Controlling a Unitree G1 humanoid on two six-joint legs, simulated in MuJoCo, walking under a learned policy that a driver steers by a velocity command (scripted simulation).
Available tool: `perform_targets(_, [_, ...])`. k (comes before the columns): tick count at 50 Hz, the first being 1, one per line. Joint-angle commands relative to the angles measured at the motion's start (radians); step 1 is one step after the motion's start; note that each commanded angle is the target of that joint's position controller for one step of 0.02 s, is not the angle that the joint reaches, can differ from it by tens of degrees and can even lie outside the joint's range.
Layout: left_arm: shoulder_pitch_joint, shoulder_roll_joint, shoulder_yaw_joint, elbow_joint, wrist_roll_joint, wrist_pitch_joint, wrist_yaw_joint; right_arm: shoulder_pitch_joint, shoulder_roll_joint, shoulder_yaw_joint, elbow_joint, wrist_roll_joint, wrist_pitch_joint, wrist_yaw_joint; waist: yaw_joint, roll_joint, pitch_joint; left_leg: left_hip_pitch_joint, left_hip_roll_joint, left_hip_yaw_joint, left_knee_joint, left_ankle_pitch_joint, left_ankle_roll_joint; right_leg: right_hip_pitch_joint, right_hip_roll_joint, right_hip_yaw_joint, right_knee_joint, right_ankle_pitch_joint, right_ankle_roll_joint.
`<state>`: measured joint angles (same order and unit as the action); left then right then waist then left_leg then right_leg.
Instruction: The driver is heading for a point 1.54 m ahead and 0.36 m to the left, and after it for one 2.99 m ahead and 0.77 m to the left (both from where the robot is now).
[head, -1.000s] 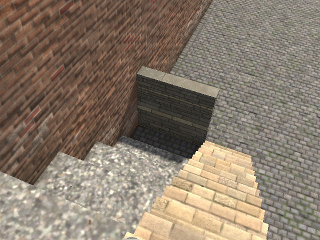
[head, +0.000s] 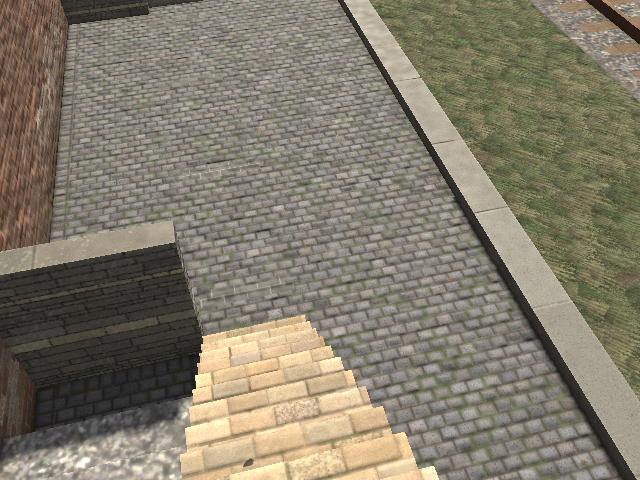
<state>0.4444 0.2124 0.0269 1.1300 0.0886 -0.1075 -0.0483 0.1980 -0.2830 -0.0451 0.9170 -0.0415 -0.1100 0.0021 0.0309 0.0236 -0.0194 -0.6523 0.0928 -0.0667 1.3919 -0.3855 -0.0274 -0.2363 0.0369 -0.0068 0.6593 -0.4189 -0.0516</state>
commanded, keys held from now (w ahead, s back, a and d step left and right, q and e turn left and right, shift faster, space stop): e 0.08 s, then q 0.92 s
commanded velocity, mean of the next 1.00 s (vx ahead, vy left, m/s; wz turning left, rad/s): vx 0.05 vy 0.00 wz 0.23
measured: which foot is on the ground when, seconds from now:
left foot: up 0.00-0.18, down 0.20-0.58, up 0.60-0.88, down 0.90-1.00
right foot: down 0.00-0.20, up 0.22-0.52, down 0.54-0.92, up 0.94-1.00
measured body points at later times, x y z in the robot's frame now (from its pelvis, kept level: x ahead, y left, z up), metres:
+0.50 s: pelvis +0.17 +0.02 -0.22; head +0.15 +0.03 +0.23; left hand +0.33 +0.24 -0.34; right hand +0.06 -0.19 -0.37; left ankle +0.11 +0.11 -0.94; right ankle +0.27 -0.12 -0.89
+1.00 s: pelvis +0.17 +0.05 -0.25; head +0.17 +0.06 +0.20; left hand +0.09 +0.31 -0.38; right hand +0.35 -0.15 -0.36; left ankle +0.14 +0.13 -0.94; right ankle +0.25 -0.11 -0.90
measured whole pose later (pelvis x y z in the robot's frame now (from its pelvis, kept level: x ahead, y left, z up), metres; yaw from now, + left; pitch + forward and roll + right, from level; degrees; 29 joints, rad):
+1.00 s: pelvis +0.17 +0.05 -0.25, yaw +18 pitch +2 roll +1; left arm 0.43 0.26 0.04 0.84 0.06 -0.10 0.02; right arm 0.29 -0.24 -0.04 0.78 -0.11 -0.10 0.01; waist 0.05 -0.02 -0.03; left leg -0.47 -0.06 0.07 0.91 -0.49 0.09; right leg -0.62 -0.08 0.12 1.15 -0.57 0.06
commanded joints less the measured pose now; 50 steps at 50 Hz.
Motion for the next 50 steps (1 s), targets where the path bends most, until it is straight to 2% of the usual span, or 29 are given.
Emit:
perform_targets(1, [-0.077,0.011,-0.023,-0.178,0.004,-0.026,0.021,0.276,0.094,0.039,0.039,-0.063,-0.010,0.027,-0.102,-0.127,0.114,0.256,-0.018,0.024,-0.315,0.709,-0.006,-0.568,-0.115,0.089,0.050,0.483,-0.138])
perform_targets(3, [-0.187,0.063,-0.018,-0.276,0.007,-0.028,0.061,0.298,0.052,0.034,0.024,-0.045,-0.021,0.045,-0.082,-0.030,0.070,0.621,-0.057,0.061,-0.591,1.104,-0.005,-0.849,0.051,-0.043,0.212,-0.043,-0.029])
perform_targets(4, [-0.127,-0.019,-0.022,-0.208,-0.391,0.009,0.071,0.153,-0.101,-0.079,-0.002,0.247,0.051,-0.005,-0.106,0.115,0.025,0.653,-0.187,0.178,-0.805,1.165,-0.104,-0.650,0.043,0.063,0.235,0.100,-0.110])
perform_targets(6, [-0.116,0.037,-0.024,-0.159,-0.311,0.064,0.125,0.297,-0.082,-0.103,0.060,0.253,0.101,-0.012,-0.118,-0.136,-0.077,0.778,-0.088,0.003,-0.790,1.204,-0.087,-0.571,-0.080,0.132,0.456,0.186,-0.116])
perform_targets(7, [-0.203,0.209,-0.032,-0.281,0.089,0.020,0.051,0.410,-0.009,-0.007,-0.002,-0.219,0.050,0.060,-0.234,-0.288,0.299,0.608,-0.018,0.033,-0.644,0.778,0.044,-0.751,-0.208,0.268,0.509,0.134,0.007])
perform_targets(8, [-0.158,0.153,-0.004,-0.225,0.122,0.023,0.030,0.592,-0.069,-0.050,0.136,-0.181,0.025,0.069,-0.231,0.049,0.211,0.696,-0.054,0.098,-0.742,0.741,0.032,-0.646,-0.190,0.248,0.654,0.240,0.030])
perform_targets(10, [0.011,0.092,-0.025,-0.178,-0.011,0.061,-0.010,0.679,-0.140,-0.089,0.204,-0.074,0.012,0.029,-0.231,0.177,0.083,0.885,0.084,0.035,-1.481,0.955,0.150,-0.423,-0.001,0.212,1.166,0.049,0.094])
perform_targets(11, [0.231,-0.062,-0.019,-0.172,-0.015,0.061,-0.047,0.501,-0.263,-0.077,0.107,-0.018,0.003,0.062,-0.005,0.269,-0.198,1.225,0.265,-0.189,-0.724,2.038,0.453,-0.739,0.099,0.090,1.563,-0.506,0.128])
perform_targets(12, [0.108,0.088,0.027,-0.237,-0.145,0.100,0.071,0.450,-0.071,-0.017,0.127,0.063,0.061,0.070,0.013,0.043,-0.058,1.214,0.346,-0.229,-0.694,2.412,0.256,-1.029,0.093,-0.035,1.574,-0.604,0.035])
perform_targets(13, [-0.038,0.048,0.025,-0.262,-0.106,0.114,0.095,0.518,-0.073,-0.004,0.156,0.094,0.079,0.071,-0.012,-0.018,0.023,1.062,0.340,-0.261,-0.772,2.139,0.260,-1.090,0.067,-0.031,1.592,-0.457,-0.004])
perform_targets(14, [0.083,0.079,0.012,-0.289,-0.080,0.111,0.011,0.323,-0.247,-0.039,0.059,-0.077,0.027,0.121,-0.003,0.060,-0.130,0.823,0.367,-0.455,-0.759,1.683,0.415,-0.934,-0.024,0.179,1.518,-0.269,0.097])
perform_targets(17, [-0.032,0.007,-0.025,-0.280,-0.054,0.104,-0.006,0.362,0.032,0.038,0.145,-0.070,-0.015,0.046,0.006,-0.118,0.148,0.417,0.230,-0.298,-0.828,1.234,0.276,-0.960,-0.152,0.167,0.976,0.129,0.128])
perform_targets(18, [-0.219,0.054,0.009,-0.323,-0.293,0.117,0.098,0.346,0.059,0.027,0.167,0.216,0.049,0.048,-0.033,-0.125,0.205,0.271,0.119,-0.314,-0.821,1.026,0.271,-0.779,-0.097,0.050,0.717,0.204,0.127])
perform_targets(19, [-0.240,0.047,-0.001,-0.353,-0.293,0.117,0.111,0.246,0.012,0.028,0.096,0.206,0.074,0.053,-0.005,-0.173,0.155,0.055,0.081,-0.240,-0.919,0.931,0.251,-0.397,-0.071,0.024,0.461,0.494,0.095])
perform_targets(21, [0.010,-0.018,0.003,-0.207,-0.230,0.122,0.103,0.162,-0.099,-0.012,0.080,0.123,0.117,0.056,0.069,0.126,-0.035,0.062,0.072,-0.216,-0.941,1.020,0.224,0.015,-0.030,0.034,0.533,0.654,0.073])
perform_targets(23, [-0.115,0.025,0.001,-0.263,-0.187,0.144,0.115,0.067,-0.062,-0.014,-0.004,0.143,0.142,0.032,0.018,0.139,0.064,0.179,0.027,-0.199,-0.948,0.907,0.214,-0.127,-0.033,0.012,0.423,0.505,0.073])
perform_targets(26, [-0.240,0.032,-0.018,-0.326,-0.163,0.131,0.070,0.073,-0.019,-0.012,-0.091,0.082,0.179,0.008,-0.015,0.118,0.062,0.398,0.000,-0.241,-0.782,0.911,0.242,-0.168,-0.068,0.019,0.146,0.377,0.080])
perform_targets(27, [0.055,0.122,0.012,-0.253,0.087,0.088,0.031,0.223,-0.055,-0.024,-0.023,-0.153,0.081,0.005,0.053,0.082,0.118,0.090,0.060,-0.233,-0.699,0.847,0.227,0.064,-0.029,-0.049,0.298,0.374,0.086])
perform_targets(29, [0.188,0.281,0.076,-0.252,0.042,0.068,0.029,0.232,-0.035,-0.063,-0.121,-0.092,0.003,0.011,0.127,-0.187,-0.135,-0.095,-0.221,-0.171,-0.422,0.249,0.142,0.324,-0.226,0.256,-0.026,0.591,-0.200])
perform_targets(31, [0.212,0.179,0.040,-0.244,0.075,0.041,0.018,0.141,0.036,-0.057,-0.202,0.012,0.003,-0.044,0.109,-0.134,-0.082,-0.378,-0.316,-0.241,0.025,-0.343,0.050,0.237,-0.543,0.724,-0.218,0.587,-0.484])
perform_targets(33, [0.082,0.072,0.016,-0.243,-0.006,0.034,0.015,0.113,0.020,-0.036,-0.166,-0.033,0.057,-0.064,0.035,-0.097,-0.006,-0.428,-0.166,-0.234,-0.044,-0.108,-0.009,0.061,-0.517,0.640,-0.264,0.379,-0.403])
perform_targets(36, [-0.122,-0.001,-0.008,-0.248,0.023,0.020,0.001,0.325,0.063,0.008,-0.075,-0.108,0.061,0.011,-0.144,-0.102,0.046,0.021,-0.144,0.000,0.338,0.195,-0.009,-0.514,-0.310,0.200,-0.229,0.216,-0.153])
perform_targets(40, [-0.105,0.144,0.002,-0.221,-0.037,-0.016,0.063,0.062,-0.049,-0.005,-0.208,-0.043,0.064,0.064,-0.038,-0.058,0.084,0.010,-0.046,0.111,-0.214,0.149,-0.028,-0.440,-0.283,0.012,-0.207,-0.169,0.004])
perform_targets(42, [-0.007,0.173,0.007,-0.203,0.062,-0.018,0.087,0.079,-0.035,-0.003,-0.206,-0.065,0.052,0.061,0.008,-0.257,0.012,0.307,-0.105,0.139,0.049,0.245,-0.031,-0.562,-0.373,0.035,-0.148,-0.099,0.045])
perform_targets(45, [0.122,0.236,0.036,-0.200,-0.051,-0.027,0.112,-0.133,-0.073,-0.031,-0.277,-0.057,0.070,-0.006,0.108,-0.247,0.059,0.117,-0.088,0.141,-0.730,-0.082,0.030,-0.172,-0.443,0.184,-0.148,-0.021,-0.006])
perform_targets(46, [0.104,0.247,0.039,-0.231,0.036,-0.034,0.098,0.076,-0.061,-0.048,-0.210,-0.078,0.071,-0.023,0.018,-0.259,-0.068,0.478,-0.123,0.131,-0.463,0.173,0.030,-0.384,-0.481,0.165,0.038,0.062,0.008])
perform_targets(47, [-0.117,0.178,0.032,-0.362,0.051,-0.049,0.074,0.401,-0.150,-0.079,-0.101,-0.055,0.040,-0.042,-0.132,0.070,-0.233,0.846,-0.064,-0.028,-0.664,0.461,0.087,-0.623,-0.282,-0.048,0.427,-0.159,0.095])
perform_targets(48, [-0.218,0.102,0.013,-0.555,-0.016,-0.042,0.061,0.603,-0.287,-0.101,-0.090,-0.071,0.009,-0.048,-0.226,0.299,-0.260,0.994,0.232,-0.597,-0.946,0.553,0.315,-0.931,-0.009,0.052,0.598,-0.364,0.113])
perform_targets(50, [-0.261,0.100,0.015,-0.503,-0.062,-0.001,0.072,0.512,-0.144,-0.038,-0.072,-0.051,-0.045,0.062,-0.215,0.055,0.102,0.694,0.279,-0.699,-0.959,0.186,0.366,-1.083,-0.006,0.354,0.609,-0.143,0.085])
